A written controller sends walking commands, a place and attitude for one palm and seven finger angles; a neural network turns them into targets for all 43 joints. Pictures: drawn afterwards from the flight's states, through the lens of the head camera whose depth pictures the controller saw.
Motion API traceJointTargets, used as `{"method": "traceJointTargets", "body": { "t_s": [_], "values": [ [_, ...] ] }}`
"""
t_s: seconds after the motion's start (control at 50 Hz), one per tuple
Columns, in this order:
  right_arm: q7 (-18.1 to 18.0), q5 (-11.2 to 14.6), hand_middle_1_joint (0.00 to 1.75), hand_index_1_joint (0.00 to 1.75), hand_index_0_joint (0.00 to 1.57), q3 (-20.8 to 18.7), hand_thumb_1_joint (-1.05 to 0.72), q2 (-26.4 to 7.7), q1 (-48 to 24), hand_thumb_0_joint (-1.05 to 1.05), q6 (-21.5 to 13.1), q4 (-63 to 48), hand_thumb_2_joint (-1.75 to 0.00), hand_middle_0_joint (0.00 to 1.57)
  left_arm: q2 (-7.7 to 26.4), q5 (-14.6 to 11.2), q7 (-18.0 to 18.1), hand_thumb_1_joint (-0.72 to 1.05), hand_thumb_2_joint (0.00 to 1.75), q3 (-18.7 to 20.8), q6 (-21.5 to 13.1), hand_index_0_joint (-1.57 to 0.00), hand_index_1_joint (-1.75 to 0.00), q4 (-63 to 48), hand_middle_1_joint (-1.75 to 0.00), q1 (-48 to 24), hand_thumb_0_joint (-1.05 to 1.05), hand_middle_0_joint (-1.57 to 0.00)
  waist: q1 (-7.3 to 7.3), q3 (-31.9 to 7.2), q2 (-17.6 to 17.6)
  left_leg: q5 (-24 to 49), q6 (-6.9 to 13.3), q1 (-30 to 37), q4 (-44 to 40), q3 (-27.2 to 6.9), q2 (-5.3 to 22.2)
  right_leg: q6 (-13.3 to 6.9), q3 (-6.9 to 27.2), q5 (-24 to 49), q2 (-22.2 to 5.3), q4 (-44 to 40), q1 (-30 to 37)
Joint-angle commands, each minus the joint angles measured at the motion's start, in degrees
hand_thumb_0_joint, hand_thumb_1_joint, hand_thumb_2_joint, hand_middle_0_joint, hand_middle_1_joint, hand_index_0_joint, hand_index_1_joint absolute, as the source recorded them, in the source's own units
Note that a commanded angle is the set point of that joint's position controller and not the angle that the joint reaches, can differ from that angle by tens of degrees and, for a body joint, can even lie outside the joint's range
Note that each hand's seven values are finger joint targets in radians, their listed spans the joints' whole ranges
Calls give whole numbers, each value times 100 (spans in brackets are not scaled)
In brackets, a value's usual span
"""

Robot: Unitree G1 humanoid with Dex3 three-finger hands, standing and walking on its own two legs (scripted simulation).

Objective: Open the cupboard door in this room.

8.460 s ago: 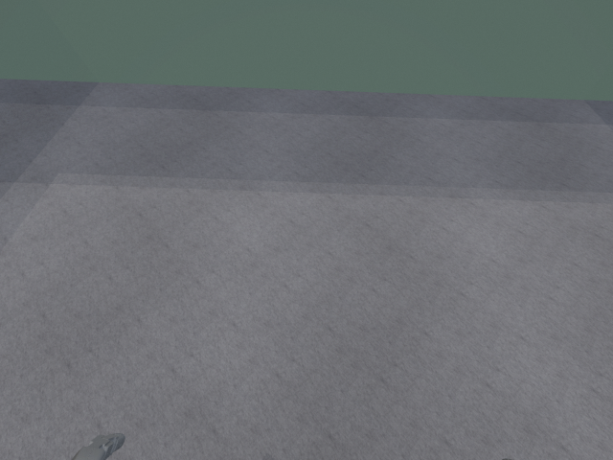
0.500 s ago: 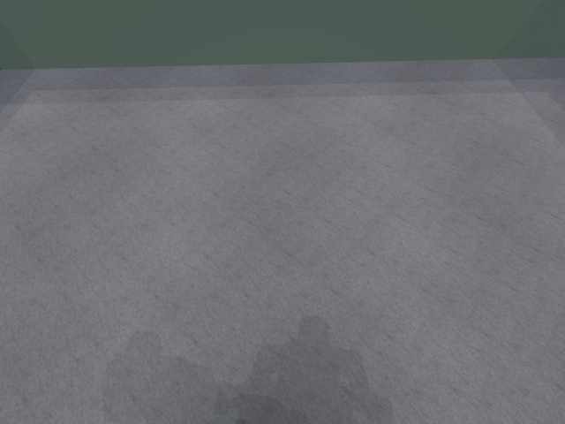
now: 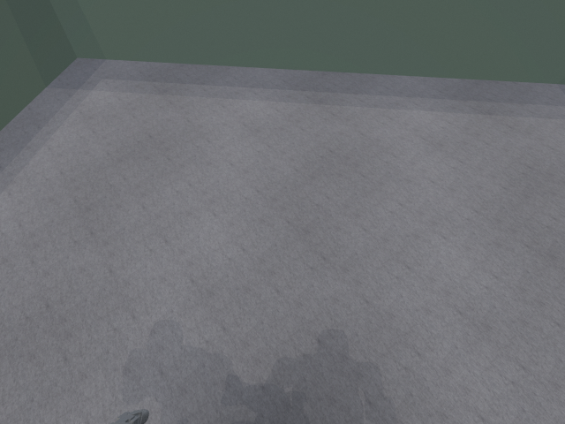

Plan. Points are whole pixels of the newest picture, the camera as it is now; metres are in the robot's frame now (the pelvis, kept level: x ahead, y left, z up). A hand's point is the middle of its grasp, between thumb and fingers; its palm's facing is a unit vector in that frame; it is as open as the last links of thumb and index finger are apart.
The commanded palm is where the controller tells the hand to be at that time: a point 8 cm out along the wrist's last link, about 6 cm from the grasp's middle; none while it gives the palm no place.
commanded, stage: turn or walk to find it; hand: left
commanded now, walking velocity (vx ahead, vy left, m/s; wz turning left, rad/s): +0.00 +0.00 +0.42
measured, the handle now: out of the picture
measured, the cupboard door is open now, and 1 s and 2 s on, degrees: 0 0 0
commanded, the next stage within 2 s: none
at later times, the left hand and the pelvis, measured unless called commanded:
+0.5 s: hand out of the picture -0.05 +0.18 -0.17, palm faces +0.29 -0.93 -0.24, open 7.4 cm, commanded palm none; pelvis -0.04 -0.02 +0.00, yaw +15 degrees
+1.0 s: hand out of the picture -0.06 +0.23 -0.15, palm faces +0.43 -0.87 -0.26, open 7.4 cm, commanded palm none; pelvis -0.08 +0.00 +0.00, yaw +25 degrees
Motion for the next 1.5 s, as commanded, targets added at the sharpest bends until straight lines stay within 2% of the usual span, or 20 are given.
{"method": "traceJointTargets", "body": {
  "t_s": [0.0, 0.04, 0.06, 0.1, 0.16, 0.42, 0.5, 0.52, 0.54, 0.56, 0.62, 0.7, 0.92, 1.02, 1.04, 1.06, 1.08, 1.1, 1.18, 1.48],
  "values": [
    [-63, 54, 30, 30, 20, -321, -90, -1047, -47, 0, -64, -422, -90, 20, 543, -25, 35, 90, 90, 125, -244, -20, -30, -253, -30, 735, 0, -20, 339, -680, 531, 1600, 476, -354, -92, -1332, 1097, -68, -68, 1316, 1, -1982, 1324],
    [-16, 98, 30, 30, 20, -226, -90, -453, -12, 0, -74, -618, -90, 20, 1382, 107, 95, 90, 90, 283, -343, -20, -30, -253, -30, 961, 0, -20, 468, -661, -1855, -1816, -253, -2067, 1929, 33, -163, -928, 2110, 2204, -2238, -2706, 2251],
    [-29, 56, 30, 30, 20, -319, -90, -748, -120, 0, -6, -615, -90, 20, 1342, 51, 100, 90, 90, 250, -312, -20, -30, -339, -30, 930, 0, -20, 492, -605, -1321, -2100, -228, -1807, 2965, -191, 65, -1337, 1998, 2263, -2532, -2759, 1394],
    [34, 24, 30, 30, 20, -384, -90, -791, 129, 0, 144, -328, -90, 20, 1002, 31, 104, 90, 90, 224, -309, -20, -30, -522, -30, 112, 0, -20, 139, -52, -1077, -1381, -236, -1663, 3992, -271, 254, -1184, 1425, 615, -1936, -3125, 431],
    [106, 4, 30, 30, 20, -340, -90, -620, 465, 0, 186, -109, -90, 20, 693, 31, 78, 90, 90, 106, -342, -20, -30, -577, -30, -85, 0, -20, -49, 89, -819, -650, -372, -1643, 4315, 24, 347, -875, 364, 1127, -1366, -2913, 385],
    [77, 106, 30, 30, 20, -167, -90, -464, -240, 0, 53, -271, -90, 20, 1059, 139, 75, 90, 90, 253, -302, -20, -30, -131, -30, 848, 0, -20, 475, -454, -1211, -1513, -449, -995, 1648, 659, 541, -1275, 41, 2723, -1875, -2259, 1531],
    [45, 113, 30, 30, 20, -161, -90, -552, 365, 0, -56, -113, -90, 20, 1077, 56, 42, 90, 90, 252, -238, -20, -30, -72, -30, 671, 0, -20, 94, -753, -850, -7, -308, 431, -237, 855, 421, -757, -536, 2696, -1630, -1344, 944],
    [49, 97, 30, 30, 20, -219, -90, -860, 564, 0, -112, -75, -90, 20, 855, 6, 36, 90, 90, 216, -195, -20, -30, -129, -30, 668, 0, -20, -34, -843, 86, 482, -140, 1136, -824, 139, 953, -453, -785, 1787, -1267, -467, 169],
    [13, 47, 30, 30, 20, -353, -90, -1412, 680, 0, -138, -124, -90, 20, 441, -9, 1, 90, 90, 123, -158, -20, -30, -355, -30, 600, 0, -20, -121, -636, 1851, 2215, 442, 1503, -1061, -1657, 2377, -3, -956, -753, -512, 677, -1337],
    [-21, 36, 30, 30, 20, -372, -90, -1601, 828, 0, -71, -52, -90, 20, 516, 43, 30, 90, 90, 71, -78, -20, -30, -439, -30, 198, 0, -20, -275, -537, 1461, 2555, 876, 931, -1084, -1627, 2712, -51, -424, -1182, -419, 1378, -1156],
    [-134, 28, 30, 30, 20, -228, -90, -1142, 43, 0, -108, -195, -90, 20, 592, 56, -32, 90, 90, 153, -31, -20, -30, -238, -30, 144, 0, -20, 37, -96, 1255, 1881, 725, 439, -1107, -1009, 1937, -40, -20, -169, -443, 2017, -1296],
    [-140, 67, 30, 30, 20, -193, -90, -1066, 76, 0, -188, -245, -90, 20, 579, 38, -56, 90, 90, 140, -84, -20, -30, -72, -30, 384, 0, -20, 120, -359, 758, 2794, 657, 918, -938, -605, 1549, 76, -7, 315, -302, 2091, -1231],
    [-106, -1, 30, 30, 20, -302, -90, -1104, 337, 0, -108, -264, -90, 20, 423, -10, 12, 90, 90, 75, -109, -20, -30, -431, -30, -135, 0, -20, -61, -413, 776, 2336, 949, 714, -813, -1557, 1617, 47, 73, -186, -50, 417, -576],
    [-71, 36, 30, 30, 20, -329, -90, -1060, 142, 0, -72, -332, -90, 20, 487, -44, 38, 90, 90, 99, -207, -20, -30, -311, -30, 432, 0, -20, 245, -660, 678, 1879, 629, -192, -369, -1624, 1199, -87, -42, 973, 134, -1566, 1013],
    [-50, 71, 30, 30, 20, -318, -90, -890, 147, 0, -75, -365, -90, 20, 645, -24, 64, 90, 90, 146, -261, -20, -30, -287, -30, 649, 0, -20, 335, -806, 301, 1170, 358, -731, -32, -1424, 919, -156, 220, 1388, -194, -2283, 1779],
    [-15, 120, 30, 30, 20, -261, -90, -540, 213, 0, -83, -451, -90, 20, 1115, 65, 110, 90, 90, 246, -312, -20, -30, -269, -30, 803, 0, -20, 403, -874, -1117, -455, -48, -1782, 980, -590, 227, -554, 1428, 1302, -1462, -2680, 2502],
    [-34, 81, 30, 30, 20, -285, -90, -590, 27, 0, -60, -591, -90, 20, 1371, 75, 111, 90, 90, 274, -304, -20, -30, -345, -30, 794, 0, -20, 485, -619, -1669, -2000, -249, -2025, 2240, -49, -154, -1204, 2277, 1909, -2474, -2852, 1835],
    [-19, 28, 30, 30, 20, -351, -90, -789, 50, 0, 31, -492, -90, 20, 1197, 36, 123, 90, 90, 251, -292, -20, -30, -427, -30, 558, 0, -20, 376, -482, -1072, -1851, -218, -1793, 3159, -313, 101, -1414, 1931, 1387, -2397, -2956, 1088],
    [86, -5, 30, 30, 20, -352, -90, -599, 578, 0, 186, -86, -90, 20, 674, 18, 83, 90, 90, 107, -328, -20, -30, -588, -30, -218, 0, -20, -86, 142, -823, -722, -353, -1705, 4270, -44, 313, -915, 506, 1055, -1375, -2938, 358],
    [42, 126, 30, 30, 20, -143, -90, -461, -167, 0, 15, -261, -90, 20, 1120, 130, 63, 90, 90, 260, -298, -20, -30, -49, -30, 884, 0, -20, 409, -596, -1205, -1343, -408, -664, 1190, 745, 432, -1249, 23, 3379, -1837, -1965, 1543]
  ]
}}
